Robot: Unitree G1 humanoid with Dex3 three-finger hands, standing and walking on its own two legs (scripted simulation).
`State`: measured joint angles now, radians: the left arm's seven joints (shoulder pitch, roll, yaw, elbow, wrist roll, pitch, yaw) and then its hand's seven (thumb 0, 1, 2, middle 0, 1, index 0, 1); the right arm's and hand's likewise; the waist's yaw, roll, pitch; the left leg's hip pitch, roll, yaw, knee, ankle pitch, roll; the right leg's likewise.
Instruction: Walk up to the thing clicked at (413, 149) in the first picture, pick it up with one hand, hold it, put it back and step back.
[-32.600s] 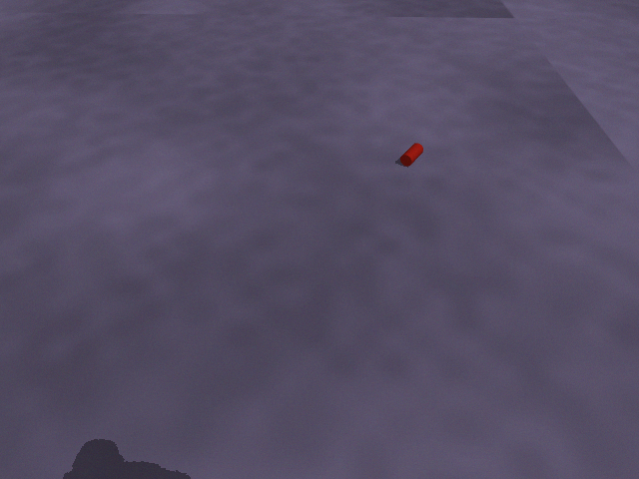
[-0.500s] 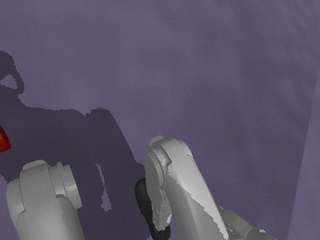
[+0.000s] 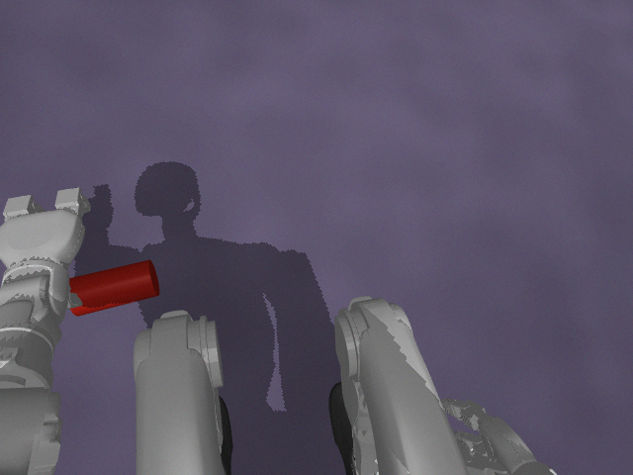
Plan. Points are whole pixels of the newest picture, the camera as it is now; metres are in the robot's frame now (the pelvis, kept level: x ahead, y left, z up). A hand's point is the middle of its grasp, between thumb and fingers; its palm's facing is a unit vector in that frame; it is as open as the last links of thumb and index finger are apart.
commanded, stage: withdraw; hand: left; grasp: from above
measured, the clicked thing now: (115, 287) +0.41 +0.32 -0.31
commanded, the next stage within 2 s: home in 0.34 s
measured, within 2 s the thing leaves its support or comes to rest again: neither
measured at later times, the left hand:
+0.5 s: hand (85, 279) +0.39 +0.32 -0.19, palm faces -0.42 -0.09 -0.90, open 13.5 cm
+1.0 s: hand (33, 328) +0.30 +0.28 +0.00, palm faces -0.27 -0.62 -0.74, open 7.9 cm
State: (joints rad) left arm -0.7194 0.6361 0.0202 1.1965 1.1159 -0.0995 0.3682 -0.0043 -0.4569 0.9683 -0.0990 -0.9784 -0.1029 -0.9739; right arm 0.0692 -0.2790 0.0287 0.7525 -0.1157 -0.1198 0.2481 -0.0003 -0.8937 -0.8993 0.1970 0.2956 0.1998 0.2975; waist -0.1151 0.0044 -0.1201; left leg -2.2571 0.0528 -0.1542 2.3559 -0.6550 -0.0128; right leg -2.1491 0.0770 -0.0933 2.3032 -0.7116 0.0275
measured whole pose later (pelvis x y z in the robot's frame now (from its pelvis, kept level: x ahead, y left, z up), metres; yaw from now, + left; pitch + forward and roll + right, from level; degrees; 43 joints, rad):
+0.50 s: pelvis -0.01 +0.00 -0.02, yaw +0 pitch +29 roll -8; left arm -0.77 0.73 0.11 1.31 1.26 -0.32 0.43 0.00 -0.40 0.95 -0.15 -0.94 -0.15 -0.93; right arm 0.14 -0.28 0.08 0.78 -0.16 -0.05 0.12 0.00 -0.89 -0.90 0.20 0.30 0.20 0.30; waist -0.17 -0.05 -0.02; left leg -2.33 0.03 -0.17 2.40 -0.60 -0.02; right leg -2.21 0.06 -0.10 2.36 -0.68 0.02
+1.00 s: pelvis +0.00 +0.00 +0.13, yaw +4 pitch +32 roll -5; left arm -0.22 0.45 0.03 0.53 0.56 0.03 0.09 0.00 0.72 0.96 -0.23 -0.41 -0.23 -0.42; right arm 0.11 -0.26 -0.02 0.64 0.01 -0.04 0.07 0.00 -0.90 -0.90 0.20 0.30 0.20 0.30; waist -0.04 0.02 -0.20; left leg -1.89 0.05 -0.09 1.95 -0.62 -0.01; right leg -1.80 0.05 -0.06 1.92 -0.68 0.01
